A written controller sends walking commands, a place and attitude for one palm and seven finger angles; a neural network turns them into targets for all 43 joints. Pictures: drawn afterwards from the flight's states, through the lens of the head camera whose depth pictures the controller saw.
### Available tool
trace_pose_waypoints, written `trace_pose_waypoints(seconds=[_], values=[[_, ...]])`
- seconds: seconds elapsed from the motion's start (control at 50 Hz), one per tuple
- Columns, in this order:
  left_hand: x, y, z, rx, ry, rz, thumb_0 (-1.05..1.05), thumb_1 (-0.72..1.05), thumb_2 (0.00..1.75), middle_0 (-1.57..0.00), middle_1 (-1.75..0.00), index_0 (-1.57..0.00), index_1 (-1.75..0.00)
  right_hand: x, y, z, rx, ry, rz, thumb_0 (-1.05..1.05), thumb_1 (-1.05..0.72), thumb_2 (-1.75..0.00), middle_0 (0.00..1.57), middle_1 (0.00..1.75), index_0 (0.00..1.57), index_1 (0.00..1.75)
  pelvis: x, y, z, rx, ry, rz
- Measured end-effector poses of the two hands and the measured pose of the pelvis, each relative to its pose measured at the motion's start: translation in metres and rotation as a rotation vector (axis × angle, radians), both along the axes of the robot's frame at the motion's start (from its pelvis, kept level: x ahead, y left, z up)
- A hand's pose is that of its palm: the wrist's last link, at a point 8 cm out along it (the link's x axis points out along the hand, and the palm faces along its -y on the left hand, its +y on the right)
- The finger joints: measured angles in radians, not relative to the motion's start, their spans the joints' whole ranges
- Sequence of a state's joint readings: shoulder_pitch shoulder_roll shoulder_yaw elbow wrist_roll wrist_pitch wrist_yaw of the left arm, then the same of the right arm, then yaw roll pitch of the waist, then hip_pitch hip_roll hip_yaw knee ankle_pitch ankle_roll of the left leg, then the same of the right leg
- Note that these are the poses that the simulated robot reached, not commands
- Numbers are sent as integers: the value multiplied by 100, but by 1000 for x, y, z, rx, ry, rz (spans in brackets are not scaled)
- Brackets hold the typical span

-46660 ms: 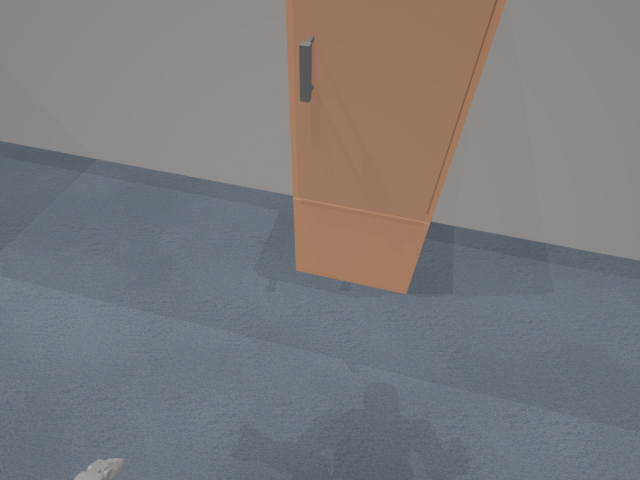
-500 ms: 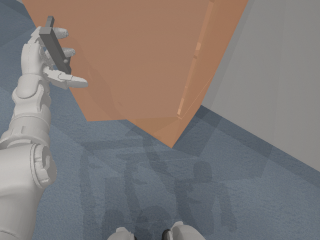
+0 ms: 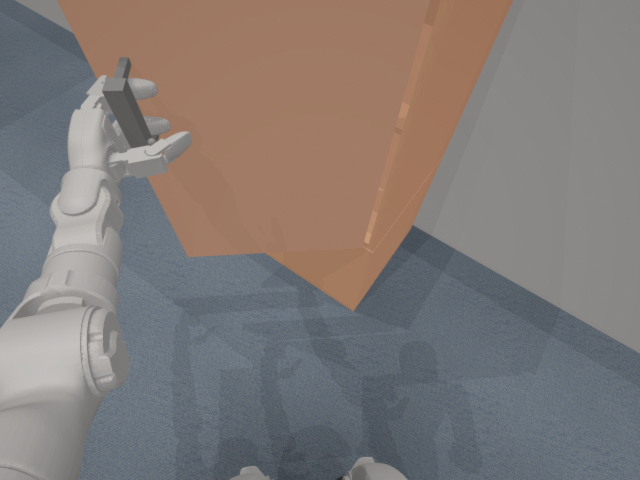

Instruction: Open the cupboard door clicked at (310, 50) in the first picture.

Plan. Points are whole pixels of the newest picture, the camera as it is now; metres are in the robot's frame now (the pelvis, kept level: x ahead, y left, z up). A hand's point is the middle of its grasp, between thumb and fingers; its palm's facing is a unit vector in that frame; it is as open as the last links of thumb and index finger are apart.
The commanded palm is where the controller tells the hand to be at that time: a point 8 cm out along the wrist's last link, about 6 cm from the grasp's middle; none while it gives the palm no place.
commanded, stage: close the thumb around the handle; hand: left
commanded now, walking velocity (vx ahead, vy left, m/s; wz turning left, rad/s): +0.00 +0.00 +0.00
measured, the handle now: (137, 116) +0.56 +0.20 +0.11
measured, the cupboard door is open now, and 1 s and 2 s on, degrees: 40 64 80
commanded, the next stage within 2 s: pull the door open along its arc in 0.28 s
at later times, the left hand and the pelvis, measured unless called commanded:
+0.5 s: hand (150, 142) +0.50 +0.17 +0.11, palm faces +0.03 -1.00 -0.01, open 5.7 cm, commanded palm +0.46 +0.22 +0.11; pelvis -0.01 +0.00 +0.00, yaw +0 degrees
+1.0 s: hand (184, 240) +0.36 +0.12 +0.12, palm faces +0.21 -0.97 +0.11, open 6.3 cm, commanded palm +0.29 +0.19 +0.11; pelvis +0.01 +0.00 +0.02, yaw -1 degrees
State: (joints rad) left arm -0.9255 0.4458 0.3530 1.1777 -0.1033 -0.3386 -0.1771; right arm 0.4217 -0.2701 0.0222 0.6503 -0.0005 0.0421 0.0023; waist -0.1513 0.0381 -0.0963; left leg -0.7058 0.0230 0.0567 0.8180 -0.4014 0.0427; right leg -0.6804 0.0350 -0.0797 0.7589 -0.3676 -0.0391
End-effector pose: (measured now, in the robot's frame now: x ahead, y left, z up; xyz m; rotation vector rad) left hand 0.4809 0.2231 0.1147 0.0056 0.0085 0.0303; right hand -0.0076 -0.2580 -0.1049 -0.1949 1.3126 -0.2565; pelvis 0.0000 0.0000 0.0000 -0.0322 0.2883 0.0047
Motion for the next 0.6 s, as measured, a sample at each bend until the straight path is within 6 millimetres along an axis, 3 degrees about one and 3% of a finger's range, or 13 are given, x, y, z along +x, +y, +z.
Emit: trace_pose_waypoints(seconds=[0.22,0.48,0.6], values=[[-3,1,1,5,3,4,0,73,83,-37,-133,-36,-133,-3,-6,1,-17,0,9,0,-91,-90,20,30,20,30,-5,-1,-1,0,-4,8],[-1,2,1,3,3,-2,0,73,82,-37,-135,-36,-135,-17,-7,2,-24,23,1,0,-91,-90,20,30,20,30,-9,-2,-2,0,6,5],[-9,1,0,-4,-9,-9,0,74,80,-36,-135,-36,-135,-15,-4,4,-11,4,-19,0,-91,-90,20,30,20,30,-5,-1,1,3,-7,-12]])
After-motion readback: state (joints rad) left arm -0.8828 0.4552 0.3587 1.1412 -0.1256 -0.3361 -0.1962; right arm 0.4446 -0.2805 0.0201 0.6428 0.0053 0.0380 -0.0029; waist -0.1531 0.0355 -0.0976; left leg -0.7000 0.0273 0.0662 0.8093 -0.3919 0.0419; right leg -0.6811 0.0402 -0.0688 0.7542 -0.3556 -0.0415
